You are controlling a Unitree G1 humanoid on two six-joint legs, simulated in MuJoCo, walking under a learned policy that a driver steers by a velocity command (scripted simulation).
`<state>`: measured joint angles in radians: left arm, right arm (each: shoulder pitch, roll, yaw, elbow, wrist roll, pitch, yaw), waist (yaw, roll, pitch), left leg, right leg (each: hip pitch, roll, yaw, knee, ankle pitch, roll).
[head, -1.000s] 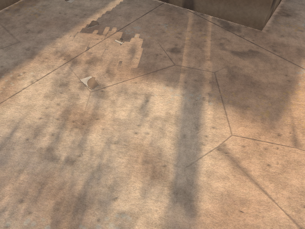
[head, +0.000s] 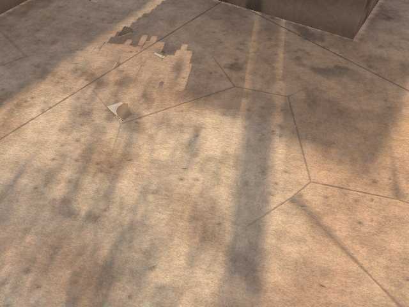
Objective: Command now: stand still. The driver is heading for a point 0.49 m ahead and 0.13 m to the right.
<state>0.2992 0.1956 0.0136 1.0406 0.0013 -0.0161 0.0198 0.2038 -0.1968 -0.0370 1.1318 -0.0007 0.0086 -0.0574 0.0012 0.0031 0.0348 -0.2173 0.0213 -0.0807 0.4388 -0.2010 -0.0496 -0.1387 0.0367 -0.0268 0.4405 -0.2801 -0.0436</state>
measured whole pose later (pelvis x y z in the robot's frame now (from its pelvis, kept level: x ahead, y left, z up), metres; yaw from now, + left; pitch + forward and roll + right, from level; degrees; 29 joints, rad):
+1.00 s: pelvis +0.09 +0.06 -0.01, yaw -2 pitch +1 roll +0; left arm 0.40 0.26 0.05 1.02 -0.05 -0.06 0.02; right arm 0.28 -0.22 -0.05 1.08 0.01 -0.12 0.00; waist -0.01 -0.05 -0.02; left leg -0.25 0.00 0.08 0.54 -0.31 0.04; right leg -0.33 0.01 0.08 1.03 -0.42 -0.07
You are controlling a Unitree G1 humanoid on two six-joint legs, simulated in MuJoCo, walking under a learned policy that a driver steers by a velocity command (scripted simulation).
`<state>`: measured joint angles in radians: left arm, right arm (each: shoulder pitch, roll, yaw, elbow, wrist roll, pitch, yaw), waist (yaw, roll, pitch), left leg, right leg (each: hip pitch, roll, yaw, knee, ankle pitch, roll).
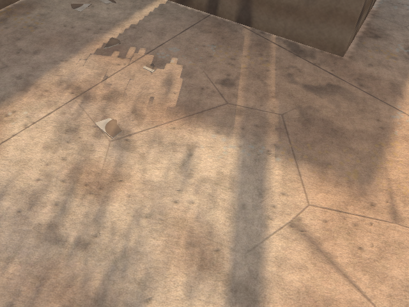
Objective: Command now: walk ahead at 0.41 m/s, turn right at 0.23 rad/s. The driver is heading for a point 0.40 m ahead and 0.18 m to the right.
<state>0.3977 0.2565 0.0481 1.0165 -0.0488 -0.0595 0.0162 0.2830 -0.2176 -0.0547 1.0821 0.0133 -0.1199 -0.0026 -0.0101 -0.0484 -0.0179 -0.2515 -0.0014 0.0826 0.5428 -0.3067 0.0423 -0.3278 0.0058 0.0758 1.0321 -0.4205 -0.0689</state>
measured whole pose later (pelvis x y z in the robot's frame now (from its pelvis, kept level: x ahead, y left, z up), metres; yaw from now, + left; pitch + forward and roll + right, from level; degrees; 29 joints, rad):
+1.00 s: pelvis +0.43 -0.06 +0.00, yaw -19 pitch +2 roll +0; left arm 0.20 0.25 0.03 0.92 0.00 -0.01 0.02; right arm 0.12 -0.22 -0.03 0.86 -0.02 -0.05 -0.01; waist 0.03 -0.02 0.02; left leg -0.40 0.00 0.03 0.52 -0.15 0.02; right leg -0.19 0.03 0.03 0.56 -0.40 -0.02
